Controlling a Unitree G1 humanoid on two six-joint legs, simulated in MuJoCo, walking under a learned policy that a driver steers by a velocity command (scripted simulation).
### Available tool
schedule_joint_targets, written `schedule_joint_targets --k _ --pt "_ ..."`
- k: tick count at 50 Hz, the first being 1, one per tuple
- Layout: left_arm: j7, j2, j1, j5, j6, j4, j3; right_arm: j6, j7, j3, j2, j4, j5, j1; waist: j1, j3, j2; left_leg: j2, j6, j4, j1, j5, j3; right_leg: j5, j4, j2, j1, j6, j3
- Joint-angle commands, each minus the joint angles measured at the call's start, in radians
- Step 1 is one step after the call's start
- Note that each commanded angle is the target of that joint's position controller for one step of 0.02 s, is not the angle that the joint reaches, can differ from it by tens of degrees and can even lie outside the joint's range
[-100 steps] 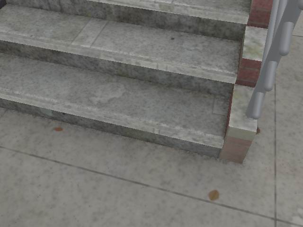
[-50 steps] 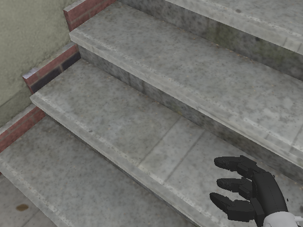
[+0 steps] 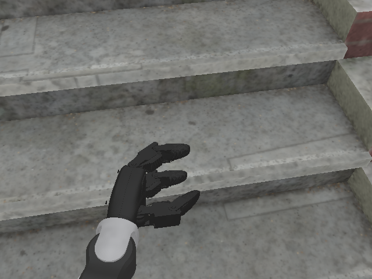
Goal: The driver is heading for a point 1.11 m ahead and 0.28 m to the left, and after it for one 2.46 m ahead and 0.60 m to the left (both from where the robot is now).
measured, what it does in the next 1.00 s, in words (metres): climbs, turning left: left foot 0.16 m higher, then right foot 0.16 m higher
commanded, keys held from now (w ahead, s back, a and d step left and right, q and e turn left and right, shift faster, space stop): w+q+shift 0.56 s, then w+e+shift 0.44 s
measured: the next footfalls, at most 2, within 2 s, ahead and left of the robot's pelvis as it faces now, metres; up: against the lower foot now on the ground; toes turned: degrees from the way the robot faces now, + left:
left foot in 0.38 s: +0.44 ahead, +0.10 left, +0.32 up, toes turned +17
right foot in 0.76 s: +0.71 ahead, +0.11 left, +0.48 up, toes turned +26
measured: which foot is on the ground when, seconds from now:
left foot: down 0.00-0.00, up 0.02-0.36, down 0.38-0.74, up 0.76-1.00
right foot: down 0.00-0.38, up 0.40-0.74, down 0.76-1.00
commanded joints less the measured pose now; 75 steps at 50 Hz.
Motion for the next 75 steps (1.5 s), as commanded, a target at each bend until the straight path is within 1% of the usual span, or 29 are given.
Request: schedule_joint_targets --k 1,4,7,13,18,19,20,21,22,28,32,35,37,39,42,46,49,51,53,54,55,59,64,67,71,72,73,74,75 --pt "0.021 0.450 0.569 0.026 -0.010 0.145 0.209 -0.057 0.041 -0.076 -0.147 -0.335 0.014 -0.361 0.329 -0.436 -0.364 -0.161 0.013 1.137 -0.654 0.077 -0.150 -0.183 -0.830 -0.352 0.999 -0.099 0.910" --pt "-0.010 0.252 0.360 -0.017 -0.040 0.288 0.174 -0.009 0.009 -0.029 0.003 -0.401 -0.062 -0.405 0.127 -0.066 -0.013 -0.043 0.031 1.691 -0.993 0.086 -0.080 -0.215 -0.836 -0.353 0.693 -0.103 0.664" --pt "-0.014 0.087 0.506 0.022 -0.067 0.495 0.129 0.058 0.003 0.043 0.108 -0.432 -0.037 -0.432 0.064 0.097 -0.101 -0.076 0.070 1.940 -1.213 -0.137 -0.086 0.210 -0.889 -0.276 0.647 -0.022 0.246" --pt "-0.009 0.190 0.533 -0.002 -0.101 0.604 0.123 0.124 -0.052 0.071 0.037 -0.627 -0.014 -0.793 -0.026 0.280 -0.008 -0.079 0.103 1.479 -1.196 -0.416 0.073 0.490 -1.282 -0.194 0.483 0.057 -0.166" --pt "0.038 0.621 0.357 -0.112 -0.100 0.370 0.228 0.153 -0.018 -0.014 -0.241 -0.382 -0.015 -0.107 -0.270 -0.448 -0.149 -0.215 0.077 0.947 -0.085 -0.217 0.239 2.341 -0.538 -0.251 0.771 -0.068 -0.164" --pt "-0.001 0.538 0.361 -0.086 -0.098 0.343 0.225 0.125 -0.005 -0.037 -0.284 -0.406 -0.018 -0.113 -0.233 -0.416 -0.148 -0.223 0.110 0.517 -0.048 -0.152 0.134 1.989 -0.162 -0.201 0.822 -0.034 -0.125" --pt "-0.046 0.338 0.395 -0.016 -0.096 0.318 0.190 0.108 0.010 -0.060 -0.289 -0.421 0.019 -0.404 -0.058 -0.215 0.035 -0.189 0.196 0.303 -0.073 -0.110 -0.163 0.497 0.267 -0.006 0.471 0.025 -0.005" --pt "-0.068 0.272 0.467 0.041 -0.100 0.169 0.164 0.133 0.001 -0.064 -0.340 -0.449 -0.010 -0.499 0.077 -0.307 0.205 -0.026 0.327 0.178 0.067 0.055 -0.645 0.327 0.753 0.112 0.103 0.073 0.120" --pt "-0.064 0.232 0.362 0.082 -0.103 0.087 0.138 0.140 -0.017 -0.059 -0.318 -0.420 -0.008 -0.436 0.061 -0.299 0.059 0.015 0.330 0.036 0.060 -0.248 -0.818 0.310 0.946 0.083 -0.064 0.057 0.178" --pt "0.037 0.051 0.156 0.049 -0.030 -0.059 0.025 0.042 -0.001 0.008 -0.188 -0.163 -0.059 -0.218 0.150 0.130 -0.073 -0.034 0.173 -0.024 -0.348 -0.115 -0.442 -0.019 1.257 0.014 -0.457 0.017 0.114" --pt "0.057 0.111 -0.030 0.033 0.000 -0.150 0.012 0.016 -0.022 0.007 -0.218 -0.154 -0.004 -0.269 0.161 0.111 -0.097 -0.038 0.114 -0.396 -0.615 0.329 -0.226 0.073 0.414 -0.045 0.089 0.018 -0.067" --pt "0.071 0.216 0.347 -0.020 0.014 0.021 0.072 -0.030 -0.040 -0.072 -0.435 -0.217 0.058 -0.332 0.324 -0.371 0.043 0.055 0.077 0.004 -0.271 1.765 -0.083 0.219 0.122 0.084 0.697 0.004 -0.099" --pt "0.064 0.381 0.671 -0.056 -0.014 0.111 0.140 -0.055 -0.030 -0.119 -0.473 -0.295 0.032 -0.514 0.534 -0.462 0.026 0.006 -0.036 0.814 0.001 1.758 -0.087 0.168 -0.471 0.057 0.742 -0.089 0.051" --pt "0.019 0.345 0.629 -0.031 0.004 0.312 0.160 -0.069 -0.002 -0.008 -0.024 -0.432 -0.091 -0.452 0.242 -0.213 -0.356 -0.318 -0.066 1.625 -0.752 -0.174 -0.220 1.131 -0.515 -0.100 0.987 -0.211 0.486" --pt "0.016 0.167 0.518 0.016 0.000 0.353 0.134 -0.001 0.014 0.071 0.021 -0.542 -0.130 -0.537 0.073 -0.026 0.010 -0.152 0.008 1.967 -1.218 -0.275 -0.067 0.230 -0.837 -0.144 0.907 -0.242 0.697" --pt "0.000 0.182 0.622 -0.004 -0.072 0.484 0.127 0.053 -0.027 0.131 0.056 -0.698 -0.091 -0.850 0.090 0.265 0.019 -0.071 -0.016 1.662 -1.165 -0.450 0.164 0.597 -1.085 -0.014 0.413 -0.092 0.371" --pt "0.027 0.266 0.772 -0.032 -0.068 0.560 0.149 0.039 -0.023 0.154 0.041 -0.802 -0.077 -0.957 0.125 0.170 -0.016 -0.009 0.017 1.371 -1.043 -0.529 0.157 0.792 -1.227 -0.057 0.511 -0.110 0.357" --pt "0.048 0.325 0.734 -0.099 -0.063 0.487 0.168 0.031 -0.027 0.130 0.003 -0.705 -0.036 -0.767 0.048 -0.193 0.075 -0.163 -0.006 0.990 -0.087 -0.290 0.270 1.705 -1.153 -0.023 0.283 -0.128 0.292" --pt "0.019 0.587 0.519 -0.075 -0.121 0.389 0.269 0.071 -0.062 0.028 -0.161 -0.606 -0.013 -0.275 -0.256 -0.500 -0.163 -0.107 0.024 0.720 0.137 -0.276 0.039 2.211 -0.640 -0.147 0.582 -0.116 0.388" --pt "-0.022 0.525 0.471 -0.064 -0.152 0.371 0.276 0.071 -0.059 -0.020 -0.260 -0.554 -0.039 -0.204 -0.260 -0.561 -0.060 -0.022 0.067 0.534 0.225 -0.345 -0.102 1.847 -0.310 -0.050 0.578 -0.082 0.375" --pt "-0.065 0.318 0.473 -0.067 -0.157 0.325 0.242 0.062 -0.064 -0.045 -0.339 -0.489 -0.041 -0.255 -0.150 -0.534 0.361 0.292 0.232 0.221 0.286 -0.058 -0.624 0.435 0.308 0.203 0.285 -0.011 0.270" --pt "-0.025 0.068 0.344 0.052 -0.052 0.160 0.145 0.017 -0.031 0.011 -0.027 -0.254 -0.050 -0.351 0.087 -0.048 -0.104 0.273 0.133 0.066 -0.043 -0.346 -0.396 0.279 1.055 0.028 -0.247 -0.083 0.194" --pt "0.026 -0.003 0.165 -0.025 0.050 0.041 0.081 -0.035 0.010 0.039 0.001 -0.039 -0.078 -0.338 0.230 0.197 0.022 0.244 -0.019 -0.207 -0.348 -0.098 0.129 -0.006 1.156 0.036 -0.426 -0.109 0.153" --pt "0.037 0.093 0.104 -0.030 0.072 -0.018 0.068 -0.017 -0.009 0.040 -0.108 -0.036 -0.033 -0.408 0.331 0.182 -0.015 0.084 -0.041 -0.391 -0.656 0.248 0.427 0.157 0.404 0.035 0.086 -0.090 -0.031" --pt "0.011 0.302 0.740 -0.028 0.065 0.207 0.151 -0.062 -0.040 -0.058 -0.508 -0.228 0.062 -0.524 0.506 -0.408 0.120 0.215 0.089 0.295 -0.163 1.910 0.303 0.179 0.035 0.139 0.751 -0.049 -0.073" --pt "0.005 0.341 0.733 -0.027 0.042 0.190 0.160 -0.067 -0.005 -0.058 -0.436 -0.252 0.055 -0.487 0.463 -0.416 0.120 0.208 0.085 0.587 -0.094 1.704 0.240 0.111 -0.352 0.168 0.806 -0.057 0.053" --pt "-0.011 0.380 0.515 -0.030 0.020 0.212 0.202 -0.044 0.023 -0.043 -0.265 -0.256 -0.008 -0.430 0.321 -0.218 -0.117 0.020 0.010 1.015 -0.303 0.234 0.172 0.292 -0.660 0.119 0.760 -0.121 0.299" --pt "-0.003 0.456 0.424 -0.007 0.029 0.232 0.214 -0.023 0.035 -0.003 -0.131 -0.375 -0.066 -0.284 0.130 -0.311 -0.315 -0.108 -0.049 1.567 -0.692 -0.052 0.021 0.765 -0.712 -0.107 0.949 -0.238 0.733" --pt "0.001 0.443 0.461 -0.007 0.029 0.235 0.218 -0.023 0.025 0.015 -0.093 -0.436 -0.086 -0.394 0.170 -0.315 -0.129 -0.123 -0.029 1.865 -0.886 -0.096 -0.047 0.500 -0.791 -0.158 0.949 -0.257 0.838"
